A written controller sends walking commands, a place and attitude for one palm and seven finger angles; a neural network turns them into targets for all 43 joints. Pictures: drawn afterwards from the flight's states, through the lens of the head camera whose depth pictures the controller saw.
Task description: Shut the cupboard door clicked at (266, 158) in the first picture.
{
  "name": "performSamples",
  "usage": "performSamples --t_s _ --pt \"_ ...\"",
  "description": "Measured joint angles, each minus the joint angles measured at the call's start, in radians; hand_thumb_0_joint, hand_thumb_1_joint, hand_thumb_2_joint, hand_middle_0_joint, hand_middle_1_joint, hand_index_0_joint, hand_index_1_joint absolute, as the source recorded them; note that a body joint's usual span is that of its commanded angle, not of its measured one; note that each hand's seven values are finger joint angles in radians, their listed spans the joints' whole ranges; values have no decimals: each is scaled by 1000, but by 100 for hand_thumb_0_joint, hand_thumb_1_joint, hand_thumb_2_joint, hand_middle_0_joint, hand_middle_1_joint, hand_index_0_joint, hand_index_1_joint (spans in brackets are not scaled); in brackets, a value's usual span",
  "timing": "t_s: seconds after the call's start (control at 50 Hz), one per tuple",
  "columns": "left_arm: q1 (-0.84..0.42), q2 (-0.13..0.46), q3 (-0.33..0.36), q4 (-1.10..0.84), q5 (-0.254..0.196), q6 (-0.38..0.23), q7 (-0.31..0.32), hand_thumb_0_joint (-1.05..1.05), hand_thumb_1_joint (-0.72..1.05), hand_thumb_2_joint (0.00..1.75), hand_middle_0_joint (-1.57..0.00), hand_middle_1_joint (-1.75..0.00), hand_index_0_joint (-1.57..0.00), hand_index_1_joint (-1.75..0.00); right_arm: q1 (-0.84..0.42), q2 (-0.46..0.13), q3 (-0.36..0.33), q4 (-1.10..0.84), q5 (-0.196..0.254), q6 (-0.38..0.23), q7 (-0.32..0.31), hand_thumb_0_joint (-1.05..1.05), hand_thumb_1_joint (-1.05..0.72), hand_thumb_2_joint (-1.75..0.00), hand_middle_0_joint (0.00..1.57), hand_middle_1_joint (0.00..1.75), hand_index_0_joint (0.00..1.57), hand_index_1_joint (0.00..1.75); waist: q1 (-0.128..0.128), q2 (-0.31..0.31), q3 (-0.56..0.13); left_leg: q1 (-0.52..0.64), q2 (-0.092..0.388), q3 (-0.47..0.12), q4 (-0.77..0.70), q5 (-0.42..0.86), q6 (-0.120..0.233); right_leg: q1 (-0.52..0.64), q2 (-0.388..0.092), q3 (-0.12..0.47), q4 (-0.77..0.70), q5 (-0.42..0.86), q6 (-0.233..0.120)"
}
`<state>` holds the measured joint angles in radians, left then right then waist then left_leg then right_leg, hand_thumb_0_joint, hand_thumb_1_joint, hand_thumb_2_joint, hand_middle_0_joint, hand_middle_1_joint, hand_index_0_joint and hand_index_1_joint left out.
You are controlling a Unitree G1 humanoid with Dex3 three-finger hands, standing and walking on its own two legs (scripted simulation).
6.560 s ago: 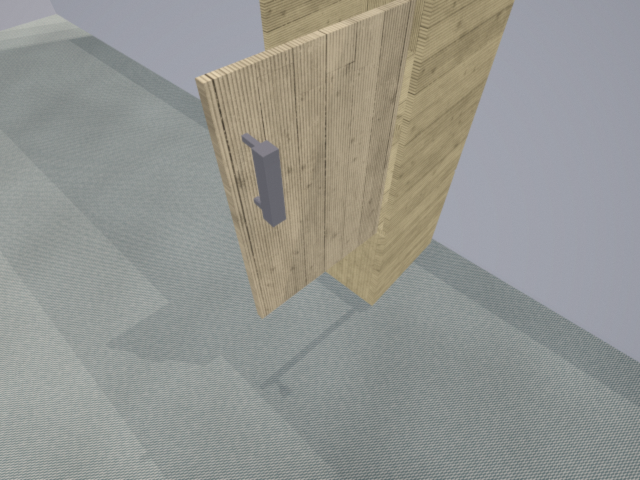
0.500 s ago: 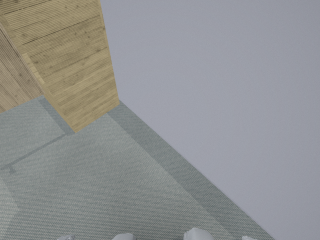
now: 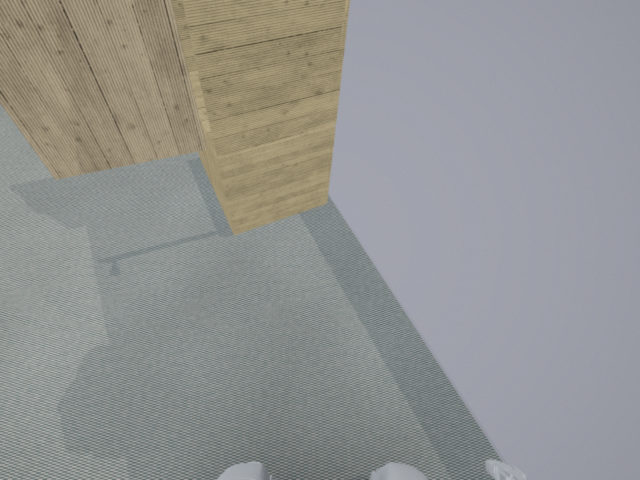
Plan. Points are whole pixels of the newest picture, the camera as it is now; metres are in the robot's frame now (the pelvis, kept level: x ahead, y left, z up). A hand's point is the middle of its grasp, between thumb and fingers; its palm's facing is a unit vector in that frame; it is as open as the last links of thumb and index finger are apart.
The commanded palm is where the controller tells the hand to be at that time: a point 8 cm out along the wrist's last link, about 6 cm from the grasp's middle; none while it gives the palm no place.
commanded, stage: turn to face it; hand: left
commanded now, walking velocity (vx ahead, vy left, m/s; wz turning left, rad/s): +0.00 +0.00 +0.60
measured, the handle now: out of the picture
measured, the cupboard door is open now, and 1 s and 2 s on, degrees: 84 84 84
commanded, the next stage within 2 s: take the last steps up to it in 0.54 s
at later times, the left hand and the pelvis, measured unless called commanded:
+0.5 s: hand out of the picture +0.01 +0.18 -0.16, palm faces +0.29 -0.93 -0.22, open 7.4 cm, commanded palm none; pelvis +0.01 -0.02 +0.01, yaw +16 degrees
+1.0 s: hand out of the picture -0.03 +0.17 -0.14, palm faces +0.47 -0.85 -0.22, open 7.4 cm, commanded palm none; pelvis +0.04 +0.00 +0.02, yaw +25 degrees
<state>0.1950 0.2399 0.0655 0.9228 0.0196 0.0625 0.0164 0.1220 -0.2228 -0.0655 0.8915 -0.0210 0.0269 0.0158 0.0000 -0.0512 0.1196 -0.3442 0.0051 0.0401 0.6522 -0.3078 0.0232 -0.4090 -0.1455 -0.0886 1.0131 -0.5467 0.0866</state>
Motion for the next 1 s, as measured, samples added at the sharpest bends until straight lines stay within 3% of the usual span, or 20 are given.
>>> performSamples --t_s 0.04,0.08,0.16,0.22,0.24,0.3,0.36,0.46,0.5,0.52,0.58,0.66,0.72,0.78,0.84,0.88,0.94,1.0 --pt "-21 9 7 5 -1 7 0 0 91 89 -20 -30 -20 -30 12 9 5 4 -3 -1 -10 1 -90 -90 20 30 20 30 0 8 0 10 -2 -29 -33 11 -7 -41 28 24 61 32 -1" --pt "-36 12 11 -3 -2 5 -3 1 91 89 -20 -30 -20 -29 22 12 8 13 -5 3 -15 1 -90 -90 20 30 20 30 2 22 -3 22 -3 -56 -70 38 -15 -51 47 35 33 58 -4" --pt "-55 8 9 -25 -3 -8 -7 0 91 90 -20 -30 -19 -29 41 12 5 31 -8 17 -14 1 -90 -90 20 30 20 30 -4 55 -15 29 -6 -108 -103 62 -25 -4 79 44 -147 88 -13" --pt "-54 7 4 -41 -4 -27 -6 0 91 90 -20 -30 -19 -29 56 11 -2 36 -4 30 -12 1 -90 -90 20 30 20 30 -10 68 -29 10 -20 -145 -77 53 -43 91 98 40 -370 180 -25" --pt "-46 12 3 -51 0 -37 -4 0 91 90 -20 -30 -19 -29 64 13 -4 34 1 35 -10 1 -90 -90 20 30 20 30 -7 54 -42 -12 -34 -142 -44 26 -45 117 85 50 -447 228 -44" --pt "-47 -19 -6 -43 8 -49 5 0 91 90 -20 -30 -19 -29 51 -13 -21 44 3 51 -5 1 -90 -90 20 30 20 30 -14 89 -22 -98 -35 -122 234 -154 -52 124 73 7 -407 235 -66" --pt "-23 -40 -16 -34 10 -50 9 0 91 90 -20 -30 -20 -29 37 -22 -26 53 4 59 0 1 -90 -90 20 30 20 30 -18 83 -17 -139 -18 -63 410 -165 -67 159 50 -20 -439 231 -62" --pt "14 -48 -22 -7 15 -56 1 0 91 89 -20 -30 -20 -30 13 -5 -12 49 11 45 2 1 -91 -90 20 30 20 30 -1 24 -11 -43 -4 12 182 -161 -76 182 2 -43 -468 240 -44" --pt "32 -45 -21 8 11 -55 -3 0 91 89 -21 -30 -20 -30 5 -1 -2 45 12 30 2 1 -91 -90 20 30 19 30 4 12 -13 24 -6 24 14 -72 -69 174 -10 -55 -440 222 -30" --pt "44 -46 -20 13 6 -51 -5 0 91 89 -21 -30 -20 -30 7 -6 2 38 10 20 2 1 -90 -90 20 30 20 30 4 22 -23 56 5 19 -70 11 -49 159 -7 -66 -409 205 -22" --pt "35 -22 -13 38 -1 -18 -2 0 91 89 -21 -30 -20 -30 -9 16 12 39 1 0 -11 1 -90 -90 20 30 20 30 18 -6 -9 40 -9 16 -38 -1 6 80 2 -10 -198 43 -12" --pt "8 -7 -4 70 -5 2 1 0 91 89 -20 -30 -20 -29 -2 41 28 47 -2 -13 -32 1 -90 -90 20 30 20 30 24 3 -6 65 -8 -10 -91 23 5 10 50 37 -19 41 -17" --pt "-1 -11 -2 70 -4 -3 -5 0 91 90 -20 -30 -19 -29 12 49 33 62 -4 -12 -35 1 -90 -90 20 30 20 30 25 27 -18 84 -3 -27 -135 49 2 21 67 33 -70 50 -24" --pt "-2 -22 -3 64 1 -17 -17 0 91 90 -20 -30 -19 -29 38 48 31 79 -7 -7 -29 1 -90 -90 20 30 20 30 20 57 -39 89 1 -45 -142 50 -5 77 83 15 -214 63 -37" --pt "18 -23 -2 45 9 -53 -26 0 91 90 -20 -30 -19 -29 77 47 23 90 1 2 -21 1 -90 -90 20 30 20 30 20 52 -69 46 -22 -49 -46 -41 -12 176 76 16 -460 115 -67" --pt "22 -44 -3 49 11 -70 -20 0 91 90 -20 -30 -19 -29 88 26 14 105 -1 18 -10 1 -90 -90 20 30 20 30 22 76 -61 -22 -21 -59 154 -147 -22 179 72 -2 -440 208 -75" --pt "67 -71 -9 64 10 -90 -13 0 91 90 -20 -30 -20 -29 91 2 0 126 -6 36 6 1 -90 -90 20 30 20 30 19 90 -66 -122 1 -47 386 -74 -42 233 60 -26 -490 217 -60" --pt "111 -81 -12 97 11 -101 -12 0 91 90 -20 -30 -20 -29 85 -3 -10 121 -4 34 18 1 -91 -90 20 30 20 30 13 63 -70 -168 39 -14 383 6 -64 289 33 -35 -586 247 -40"
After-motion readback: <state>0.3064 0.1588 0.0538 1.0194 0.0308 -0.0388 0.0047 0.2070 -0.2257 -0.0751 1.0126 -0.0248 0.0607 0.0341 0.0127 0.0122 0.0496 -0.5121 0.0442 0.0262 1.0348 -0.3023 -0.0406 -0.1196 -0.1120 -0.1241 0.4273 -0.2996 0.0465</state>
